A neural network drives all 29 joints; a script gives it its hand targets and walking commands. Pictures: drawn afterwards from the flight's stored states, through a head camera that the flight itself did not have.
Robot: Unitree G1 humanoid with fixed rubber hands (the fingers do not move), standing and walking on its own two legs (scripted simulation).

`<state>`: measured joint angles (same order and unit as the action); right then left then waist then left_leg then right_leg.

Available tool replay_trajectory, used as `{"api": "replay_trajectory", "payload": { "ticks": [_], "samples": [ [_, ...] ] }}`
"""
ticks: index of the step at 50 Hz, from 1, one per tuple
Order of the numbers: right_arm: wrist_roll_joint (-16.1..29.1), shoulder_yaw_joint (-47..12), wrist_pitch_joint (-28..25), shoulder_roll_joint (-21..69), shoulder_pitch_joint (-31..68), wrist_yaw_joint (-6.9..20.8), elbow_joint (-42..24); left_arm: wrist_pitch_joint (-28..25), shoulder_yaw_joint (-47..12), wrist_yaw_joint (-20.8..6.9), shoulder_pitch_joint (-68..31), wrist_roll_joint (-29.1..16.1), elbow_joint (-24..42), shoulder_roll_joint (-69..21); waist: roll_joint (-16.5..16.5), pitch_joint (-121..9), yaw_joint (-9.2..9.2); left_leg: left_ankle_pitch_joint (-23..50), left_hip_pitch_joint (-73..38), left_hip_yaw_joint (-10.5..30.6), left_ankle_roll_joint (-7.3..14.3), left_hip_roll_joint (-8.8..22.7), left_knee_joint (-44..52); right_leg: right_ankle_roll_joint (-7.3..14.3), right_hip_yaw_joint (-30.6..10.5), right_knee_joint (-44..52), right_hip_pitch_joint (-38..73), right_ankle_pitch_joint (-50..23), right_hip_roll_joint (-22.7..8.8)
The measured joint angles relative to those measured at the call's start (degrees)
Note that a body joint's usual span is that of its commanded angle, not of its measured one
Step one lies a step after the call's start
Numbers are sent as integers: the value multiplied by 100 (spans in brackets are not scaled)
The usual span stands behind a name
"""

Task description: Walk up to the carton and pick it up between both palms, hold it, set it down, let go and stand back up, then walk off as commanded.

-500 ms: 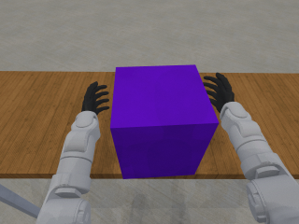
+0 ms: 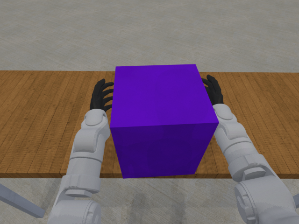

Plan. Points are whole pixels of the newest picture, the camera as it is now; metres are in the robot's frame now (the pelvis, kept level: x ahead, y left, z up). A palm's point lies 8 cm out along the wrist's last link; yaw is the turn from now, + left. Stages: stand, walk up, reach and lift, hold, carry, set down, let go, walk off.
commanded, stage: reach and lift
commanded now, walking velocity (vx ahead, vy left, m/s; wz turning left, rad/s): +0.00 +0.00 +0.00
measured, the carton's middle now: (157, 123) +0.37 -0.01 +0.07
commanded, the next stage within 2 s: none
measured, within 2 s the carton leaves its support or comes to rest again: leaves its support in 1.08 s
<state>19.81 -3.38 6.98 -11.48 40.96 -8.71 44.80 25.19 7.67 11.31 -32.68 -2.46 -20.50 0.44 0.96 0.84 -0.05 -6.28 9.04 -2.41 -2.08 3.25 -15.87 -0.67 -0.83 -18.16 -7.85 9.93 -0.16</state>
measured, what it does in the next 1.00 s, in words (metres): stands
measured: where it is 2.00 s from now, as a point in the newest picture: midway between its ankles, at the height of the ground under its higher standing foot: outside the picture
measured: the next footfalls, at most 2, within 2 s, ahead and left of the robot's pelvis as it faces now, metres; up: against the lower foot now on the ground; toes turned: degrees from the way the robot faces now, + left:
none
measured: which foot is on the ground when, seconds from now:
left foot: down 0.00-1.00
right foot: down 0.00-1.00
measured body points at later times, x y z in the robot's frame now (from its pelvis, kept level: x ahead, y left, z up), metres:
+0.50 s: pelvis +0.00 +0.00 +0.00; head +0.01 +0.01 +0.45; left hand +0.39 +0.15 +0.12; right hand +0.42 -0.16 +0.11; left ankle +0.02 +0.15 -0.75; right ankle +0.00 -0.12 -0.75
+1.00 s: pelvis +0.00 +0.00 +0.00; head +0.01 +0.00 +0.45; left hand +0.39 +0.15 +0.12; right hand +0.42 -0.16 +0.12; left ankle +0.02 +0.15 -0.75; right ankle +0.00 -0.12 -0.75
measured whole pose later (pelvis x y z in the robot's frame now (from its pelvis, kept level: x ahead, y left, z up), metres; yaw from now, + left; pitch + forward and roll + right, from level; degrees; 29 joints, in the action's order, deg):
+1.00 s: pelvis +0.00 +0.00 +0.00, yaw +0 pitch +0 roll +0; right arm 19.8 -3.4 7.0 -9.8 41.7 -11.6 44.7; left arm 26.0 7.7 12.9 -32.7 -1.7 -19.2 0.1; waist 1.0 1.3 0.0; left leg -6.2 9.0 -2.4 -2.1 3.4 -15.9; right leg -0.7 -0.8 -18.2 -7.9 9.8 0.0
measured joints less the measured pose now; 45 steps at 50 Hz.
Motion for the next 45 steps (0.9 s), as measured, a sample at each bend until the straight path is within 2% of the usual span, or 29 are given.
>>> {"api": "replay_trajectory", "payload": {
  "ticks": [18, 45],
  "samples": [
    [0, 0, 0, 99, 42, -193, 0, 165, 0, 76, 0, 0, 168, -28, 0, 47, 0, 0, -1, 0, -1, 2, 0, 0, 0, 0, 0, 0, 2],
    [0, 0, 0, 142, 56, -228, 0, 79, 0, 112, 0, 59, 125, -34, 0, 50, 0, 3, -3, 0, -2, 12, 0, 1, 0, 0, 0, -3, 12]
  ]
}}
